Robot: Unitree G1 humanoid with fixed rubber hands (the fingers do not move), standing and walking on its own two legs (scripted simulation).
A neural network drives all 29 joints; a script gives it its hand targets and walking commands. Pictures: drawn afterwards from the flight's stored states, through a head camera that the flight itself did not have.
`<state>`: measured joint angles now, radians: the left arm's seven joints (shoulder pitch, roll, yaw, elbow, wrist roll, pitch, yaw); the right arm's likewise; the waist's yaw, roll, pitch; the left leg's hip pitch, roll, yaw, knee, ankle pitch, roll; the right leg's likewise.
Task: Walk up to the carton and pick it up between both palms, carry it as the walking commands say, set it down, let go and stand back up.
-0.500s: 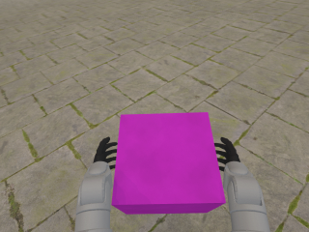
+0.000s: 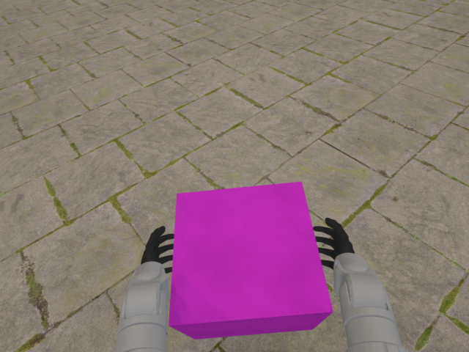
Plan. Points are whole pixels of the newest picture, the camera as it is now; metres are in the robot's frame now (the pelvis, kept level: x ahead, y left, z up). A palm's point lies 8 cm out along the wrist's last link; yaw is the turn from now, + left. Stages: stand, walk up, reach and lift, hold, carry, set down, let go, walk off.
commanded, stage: set down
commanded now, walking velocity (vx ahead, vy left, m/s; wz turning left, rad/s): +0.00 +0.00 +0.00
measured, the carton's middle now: (246, 263) +0.32 +0.02 -0.09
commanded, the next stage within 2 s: none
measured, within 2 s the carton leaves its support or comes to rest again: neither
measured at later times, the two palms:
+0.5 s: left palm (172, 247) +0.34 +0.17 -0.07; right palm (330, 238) +0.36 -0.17 -0.07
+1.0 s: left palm (179, 275) +0.32 +0.17 -0.16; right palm (321, 256) +0.36 -0.16 -0.16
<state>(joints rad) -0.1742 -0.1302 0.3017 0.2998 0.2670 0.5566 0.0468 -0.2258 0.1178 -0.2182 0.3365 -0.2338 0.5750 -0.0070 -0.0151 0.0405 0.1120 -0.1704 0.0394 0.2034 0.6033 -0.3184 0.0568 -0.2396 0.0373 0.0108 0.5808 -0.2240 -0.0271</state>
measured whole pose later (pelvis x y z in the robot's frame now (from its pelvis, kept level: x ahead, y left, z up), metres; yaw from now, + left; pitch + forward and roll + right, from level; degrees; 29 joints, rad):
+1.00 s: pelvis -0.04 -0.03 -0.09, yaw +7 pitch +35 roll +2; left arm -0.52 -0.07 0.30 0.40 0.07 0.17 0.14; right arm -0.55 0.04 -0.31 0.44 -0.16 0.17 -0.07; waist -0.02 -0.01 -0.11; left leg -1.33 0.02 0.11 1.02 -0.30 0.05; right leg -1.37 0.03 0.02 1.01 -0.25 -0.03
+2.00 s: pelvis -0.12 -0.05 -0.25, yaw +9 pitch +26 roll +4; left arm -1.28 0.12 0.43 0.58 0.02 0.37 0.15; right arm -1.32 -0.20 -0.37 0.64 -0.05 0.43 -0.13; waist -0.02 -0.01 0.43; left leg -1.72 -0.01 0.09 1.68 -0.44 0.04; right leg -1.77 0.03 0.01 1.69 -0.40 -0.03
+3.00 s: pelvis -0.08 -0.04 -0.34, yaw +11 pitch +34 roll +4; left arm -1.48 0.24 0.35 0.72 -0.04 0.30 0.12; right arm -1.52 -0.33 -0.30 0.80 -0.02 0.33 -0.09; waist -0.01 0.00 0.52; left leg -2.08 -0.01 0.09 2.03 -0.56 0.04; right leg -2.14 0.03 0.00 2.04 -0.50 -0.05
